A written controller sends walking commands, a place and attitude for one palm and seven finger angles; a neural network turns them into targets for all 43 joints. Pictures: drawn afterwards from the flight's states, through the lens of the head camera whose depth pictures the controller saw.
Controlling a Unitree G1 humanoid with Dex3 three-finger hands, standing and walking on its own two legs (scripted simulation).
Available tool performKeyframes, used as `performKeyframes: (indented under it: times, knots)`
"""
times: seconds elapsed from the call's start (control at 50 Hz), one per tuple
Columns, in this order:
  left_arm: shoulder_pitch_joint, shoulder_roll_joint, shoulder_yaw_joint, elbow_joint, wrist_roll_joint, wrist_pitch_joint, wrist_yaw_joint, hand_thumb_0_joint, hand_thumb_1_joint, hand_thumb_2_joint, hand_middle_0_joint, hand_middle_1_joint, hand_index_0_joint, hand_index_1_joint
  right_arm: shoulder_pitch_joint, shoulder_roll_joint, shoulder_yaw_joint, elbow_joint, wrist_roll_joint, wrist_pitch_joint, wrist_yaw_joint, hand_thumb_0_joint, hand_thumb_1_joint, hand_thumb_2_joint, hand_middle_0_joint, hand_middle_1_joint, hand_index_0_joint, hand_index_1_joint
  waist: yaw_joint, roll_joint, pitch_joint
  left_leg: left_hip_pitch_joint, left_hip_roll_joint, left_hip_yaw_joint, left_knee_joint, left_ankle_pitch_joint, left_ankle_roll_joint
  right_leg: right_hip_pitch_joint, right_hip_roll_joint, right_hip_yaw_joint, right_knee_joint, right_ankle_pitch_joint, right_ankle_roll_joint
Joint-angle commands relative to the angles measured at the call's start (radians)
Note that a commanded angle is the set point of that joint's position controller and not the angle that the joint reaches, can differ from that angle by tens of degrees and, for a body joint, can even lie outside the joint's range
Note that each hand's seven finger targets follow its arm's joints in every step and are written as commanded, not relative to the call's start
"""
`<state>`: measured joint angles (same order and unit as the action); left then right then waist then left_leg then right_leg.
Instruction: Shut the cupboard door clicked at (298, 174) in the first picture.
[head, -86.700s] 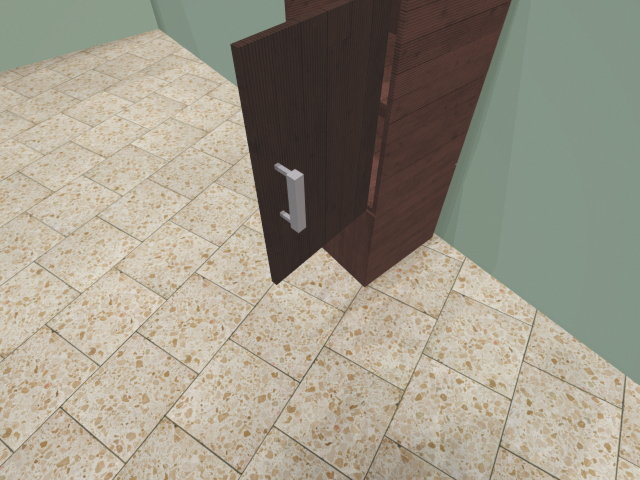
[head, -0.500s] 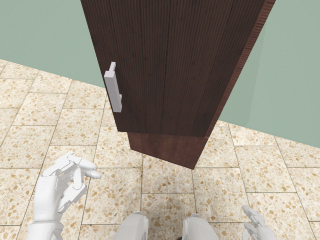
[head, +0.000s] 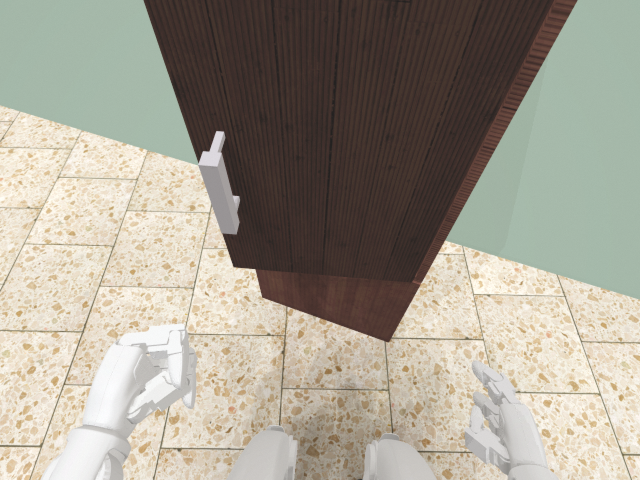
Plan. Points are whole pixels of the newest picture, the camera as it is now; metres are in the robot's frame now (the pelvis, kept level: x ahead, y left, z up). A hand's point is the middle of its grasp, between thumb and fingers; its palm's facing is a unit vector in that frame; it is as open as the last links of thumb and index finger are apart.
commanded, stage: raise the hand and make a fist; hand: left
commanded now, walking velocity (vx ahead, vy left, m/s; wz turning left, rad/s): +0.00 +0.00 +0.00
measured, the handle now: (224, 185) +0.48 +0.18 +0.05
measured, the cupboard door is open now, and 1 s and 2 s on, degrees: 15 15 15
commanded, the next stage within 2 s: bring the fist close to the handle in 0.46 s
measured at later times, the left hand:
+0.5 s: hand (159, 371) +0.22 +0.19 +0.06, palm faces +0.04 -1.00 -0.05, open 3.1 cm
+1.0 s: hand (204, 320) +0.28 +0.16 +0.05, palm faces -0.06 -1.00 -0.01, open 3.1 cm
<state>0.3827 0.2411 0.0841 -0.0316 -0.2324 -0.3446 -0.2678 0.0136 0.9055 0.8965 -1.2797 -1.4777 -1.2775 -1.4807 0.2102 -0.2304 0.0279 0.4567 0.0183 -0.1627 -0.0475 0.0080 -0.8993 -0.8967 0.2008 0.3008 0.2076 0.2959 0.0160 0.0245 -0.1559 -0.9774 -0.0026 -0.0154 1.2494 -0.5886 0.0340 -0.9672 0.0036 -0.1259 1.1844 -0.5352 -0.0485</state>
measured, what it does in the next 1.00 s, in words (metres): stands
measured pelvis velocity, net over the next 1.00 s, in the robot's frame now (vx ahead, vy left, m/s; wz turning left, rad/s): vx -0.01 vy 0.00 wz -0.01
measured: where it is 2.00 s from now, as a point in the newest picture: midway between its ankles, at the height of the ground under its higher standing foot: outside the picture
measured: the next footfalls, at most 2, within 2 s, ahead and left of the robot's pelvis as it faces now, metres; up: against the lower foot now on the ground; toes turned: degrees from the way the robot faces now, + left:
none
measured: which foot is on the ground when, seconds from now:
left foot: down 0.00-1.00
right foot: down 0.00-1.00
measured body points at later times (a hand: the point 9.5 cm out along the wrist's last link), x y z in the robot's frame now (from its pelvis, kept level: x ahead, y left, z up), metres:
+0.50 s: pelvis -0.01 -0.01 +0.00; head +0.06 +0.00 +0.45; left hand +0.21 +0.24 +0.07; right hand +0.17 -0.25 -0.08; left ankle +0.01 +0.09 -0.64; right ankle +0.02 -0.10 -0.64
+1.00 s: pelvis -0.01 +0.00 +0.01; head +0.07 +0.01 +0.45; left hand +0.28 +0.21 +0.05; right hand +0.15 -0.24 -0.08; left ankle +0.01 +0.10 -0.64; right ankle +0.02 -0.10 -0.64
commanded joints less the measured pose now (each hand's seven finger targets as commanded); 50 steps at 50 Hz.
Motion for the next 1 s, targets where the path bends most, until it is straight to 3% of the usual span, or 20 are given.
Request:
performKeyframes:
  times: [0.0,0.08,0.14,0.18,0.22,0.28,0.3,0.32,0.38,0.46,0.48,0.54,0.58,0.64,0.68,0.72,0.78,0.84,0.9,0.98]
  knots:
    - [-0.018,0.16,0.217,-0.356,-0.08,-0.12,0.055,0.0,0.9,0.9,-1.3,-1.5,-1.3,-1.5,0.014,-0.111,-0.065,-0.143,-0.002,-0.048,-0.017,0.0,-0.9,-0.9,0.2,0.3,0.2,0.3,0.034,0.089,-0.349,0.2,-0.011,-0.035,-0.203,0.473,-0.029,0.328,0.012,0.089,-0.13,0.415,0.007]
    - [0.009,0.044,0.109,-0.187,-0.067,-0.137,0.053,0.0,0.9,0.9,-1.3,-1.5,-1.3,-1.5,0.017,-0.124,-0.069,-0.109,-0.005,-0.046,-0.007,0.0,-0.9,-0.9,0.2,0.3,0.2,0.3,-0.029,0.01,-0.221,0.126,-0.007,-0.036,-0.176,0.39,-0.022,0.238,0.013,0.085,-0.144,0.347,0.018]
    - [0.008,0.036,0.05,-0.079,-0.053,-0.097,-0.009,0.0,0.9,0.9,-1.3,-1.5,-1.3,-1.5,0.027,-0.152,-0.076,-0.113,0.006,-0.045,-0.007,0.0,-0.9,-0.9,0.2,0.3,0.2,0.3,-0.052,-0.059,-0.162,0.067,-0.007,-0.035,-0.175,0.289,-0.017,0.218,0.004,0.113,-0.185,0.244,0.026]
    - [-0.015,0.087,0.074,-0.096,-0.055,-0.076,-0.037,0.0,0.9,0.9,-1.3,-1.5,-1.3,-1.5,0.027,-0.161,-0.077,-0.13,0.012,-0.049,-0.013,0.0,-0.9,-0.9,0.2,0.3,0.2,0.3,-0.041,-0.054,-0.187,0.054,-0.012,-0.033,-0.176,0.278,-0.009,0.254,-0.003,0.138,-0.202,0.211,0.022]
    - [-0.035,0.142,0.132,-0.172,-0.066,-0.08,-0.04,0.0,0.9,0.9,-1.3,-1.5,-1.3,-1.5,0.024,-0.154,-0.079,-0.141,0.013,-0.05,-0.018,0.0,-0.9,-0.9,0.2,0.3,0.2,0.3,-0.015,-0.04,-0.263,0.073,-0.013,-0.025,-0.179,0.297,-0.009,0.313,-0.013,0.162,-0.205,0.229,0.025]
    - [-0.046,0.203,0.229,-0.286,-0.087,-0.132,0.014,0.0,0.9,0.9,-1.3,-1.5,-1.3,-1.5,0.011,-0.133,-0.076,-0.139,0.004,-0.053,-0.02,0.0,-0.9,-0.9,0.2,0.3,0.2,0.3,0.026,0.03,-0.326,0.101,-0.013,-0.022,-0.183,0.359,-0.015,0.355,-0.005,0.153,-0.167,0.318,0.017]
    - [-0.037,0.177,0.221,-0.304,-0.089,-0.153,0.032,0.0,0.9,0.9,-1.3,-1.5,-1.3,-1.5,0.009,-0.122,-0.073,-0.138,0.002,-0.053,-0.017,0.0,-0.9,-0.9,0.2,0.3,0.2,0.3,0.03,0.038,-0.326,0.121,-0.013,-0.021,-0.195,0.372,-0.018,0.35,-0.003,0.141,-0.159,0.328,0.015]
    - [-0.022,0.152,0.211,-0.294,-0.089,-0.171,0.052,0.0,0.9,0.9,-1.3,-1.5,-1.3,-1.5,0.007,-0.115,-0.072,-0.128,0.0,-0.053,-0.013,0.0,-0.9,-0.9,0.2,0.3,0.2,0.3,0.026,0.056,-0.307,0.127,-0.013,-0.022,-0.196,0.374,-0.021,0.327,0.0,0.133,-0.152,0.329,0.014]
    - [0.005,0.085,0.15,-0.194,-0.073,-0.183,0.071,0.0,0.9,0.9,-1.3,-1.5,-1.3,-1.5,0.007,-0.125,-0.073,-0.111,-0.003,-0.045,-0.002,0.0,-0.9,-0.9,0.2,0.3,0.2,0.3,-0.011,0.02,-0.22,0.092,-0.013,-0.025,-0.186,0.314,-0.018,0.247,0.007,0.116,-0.16,0.25,0.016]
    - [-0.001,0.053,0.055,-0.078,-0.044,-0.119,0.01,0.0,0.9,0.9,-1.3,-1.5,-1.3,-1.5,0.009,-0.153,-0.074,-0.127,0.01,-0.035,-0.001,0.0,-0.9,-0.9,0.2,0.3,0.2,0.3,-0.042,-0.024,-0.115,0.043,-0.011,-0.029,-0.203,0.172,-0.013,0.183,-0.001,0.133,-0.223,0.055,0.02]
    - [-0.014,0.064,0.054,-0.079,-0.049,-0.104,-0.008,0.0,0.9,0.9,-1.3,-1.5,-1.3,-1.5,0.012,-0.157,-0.072,-0.135,0.014,-0.034,-0.006,0.0,-0.9,-0.9,0.2,0.3,0.2,0.3,-0.044,-0.032,-0.117,0.04,-0.013,-0.032,-0.203,0.166,-0.007,0.195,-0.001,0.143,-0.236,0.035,0.018]
    - [-0.061,0.14,0.12,-0.196,-0.062,-0.106,-0.019,0.0,0.9,0.9,-1.3,-1.5,-1.3,-1.5,0.011,-0.155,-0.072,-0.152,0.016,-0.042,-0.018,0.0,-0.9,-0.9,0.2,0.3,0.2,0.3,-0.019,-0.005,-0.223,0.085,-0.013,-0.028,-0.206,0.206,-0.004,0.256,-0.004,0.153,-0.231,0.078,0.018]
    - [-0.199,0.185,0.163,-0.267,-0.07,-0.141,0.012,0.0,0.9,0.9,-1.3,-1.5,-1.3,-1.5,0.011,-0.149,-0.065,-0.136,0.005,-0.051,-0.027,0.0,-0.9,-0.9,0.2,0.3,0.2,0.3,-0.026,0.032,-0.242,0.092,-0.01,-0.034,-0.188,0.228,-0.005,0.239,0.005,0.144,-0.201,0.109,0.013]
    - [-0.268,0.13,0.148,-0.217,-0.067,-0.193,0.06,0.0,0.9,0.9,-1.3,-1.5,-1.3,-1.5,0.005,-0.138,-0.058,-0.1,-0.004,-0.069,-0.024,0.0,-0.9,-0.9,0.2,0.3,0.2,0.3,-0.033,0.029,-0.223,0.097,-0.008,-0.049,-0.184,0.212,-0.014,0.173,0.013,0.115,-0.166,0.098,0.01]
    - [-0.269,0.092,0.107,-0.15,-0.055,-0.191,0.071,0.0,0.9,0.9,-1.3,-1.5,-1.3,-1.5,0.007,-0.146,-0.056,-0.092,-0.008,-0.069,-0.017,0.0,-0.9,-0.9,0.2,0.3,0.2,0.3,-0.041,0.039,-0.199,0.089,-0.01,-0.053,-0.19,0.194,-0.013,0.14,0.015,0.098,-0.161,0.087,0.009]
    - [-0.275,0.056,0.059,-0.062,-0.038,-0.154,0.057,0.0,0.9,0.9,-1.3,-1.5,-1.3,-1.5,0.012,-0.154,-0.059,-0.083,-0.003,-0.065,-0.01,0.0,-0.9,-0.9,0.2,0.3,0.2,0.3,-0.051,0.026,-0.198,0.086,-0.01,-0.052,-0.199,0.177,-0.014,0.139,0.01,0.096,-0.167,0.087,0.014]
    - [-0.258,0.084,0.048,-0.008,-0.017,-0.064,0.025,0.0,0.9,0.9,-1.3,-1.5,-1.3,-1.5,0.033,-0.17,-0.062,-0.1,0.008,-0.048,-0.01,0.0,-0.9,-0.9,0.2,0.3,0.2,0.3,-0.038,0.012,-0.239,0.1,-0.009,-0.048,-0.224,0.201,-0.008,0.199,0.007,0.102,-0.188,0.12,0.014]
    - [-0.352,0.106,0.056,-0.085,-0.009,-0.019,0.032,0.0,0.9,0.9,-1.3,-1.5,-1.3,-1.5,0.03,-0.164,-0.063,-0.116,0.012,-0.035,-0.012,0.0,-0.9,-0.9,0.2,0.3,0.2,0.3,-0.032,0.031,-0.296,0.154,-0.009,-0.043,-0.242,0.265,-0.007,0.25,0.002,0.101,-0.192,0.202,0.017]
    - [-0.431,0.138,0.132,-0.126,-0.026,-0.048,0.092,0.0,0.9,0.9,-1.3,-1.5,-1.3,-1.5,0.023,-0.151,-0.061,-0.1,0.002,-0.036,-0.015,0.0,-0.9,-0.9,0.2,0.3,0.2,0.3,-0.016,0.015,-0.334,0.169,-0.006,-0.044,-0.238,0.315,-0.013,0.281,0.006,0.096,-0.177,0.252,0.016]
    - [-0.452,0.093,0.119,-0.015,-0.013,-0.114,0.149,0.0,0.9,0.9,-1.3,-1.5,-1.3,-1.5,0.025,-0.144,-0.057,-0.065,-0.011,-0.031,-0.002,0.0,-0.9,-0.9,0.2,0.3,0.2,0.3,-0.029,0.009,-0.262,0.137,-0.008,-0.04,-0.229,0.31,-0.017,0.235,0.008,0.09,-0.167,0.245,0.013]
